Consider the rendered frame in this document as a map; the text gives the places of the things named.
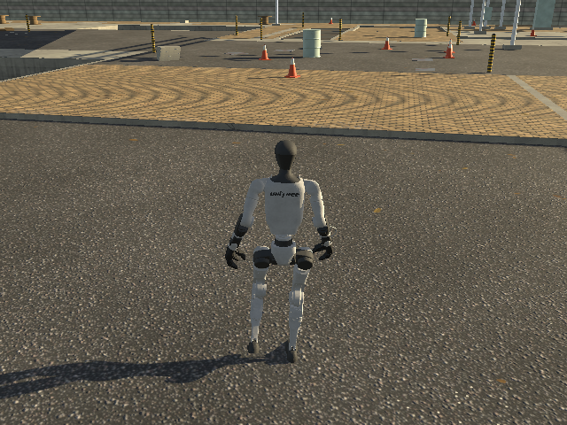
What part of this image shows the right robot upper arm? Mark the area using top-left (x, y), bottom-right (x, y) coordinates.
top-left (303, 179), bottom-right (327, 228)

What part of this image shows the left robot foot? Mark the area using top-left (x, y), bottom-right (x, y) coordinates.
top-left (247, 340), bottom-right (260, 353)

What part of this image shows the left robot upper arm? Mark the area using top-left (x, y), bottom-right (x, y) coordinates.
top-left (240, 178), bottom-right (267, 228)

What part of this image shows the left robot hand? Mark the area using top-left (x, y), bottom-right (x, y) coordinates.
top-left (225, 247), bottom-right (245, 269)

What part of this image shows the right robot hand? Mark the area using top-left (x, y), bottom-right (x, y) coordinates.
top-left (312, 243), bottom-right (333, 260)

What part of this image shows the robot right forearm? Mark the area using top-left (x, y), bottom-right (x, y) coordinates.
top-left (317, 214), bottom-right (332, 247)

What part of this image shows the humanoid robot head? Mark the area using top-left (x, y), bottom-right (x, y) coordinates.
top-left (270, 140), bottom-right (300, 183)

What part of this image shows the robot left forearm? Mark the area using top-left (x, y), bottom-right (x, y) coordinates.
top-left (228, 213), bottom-right (248, 251)

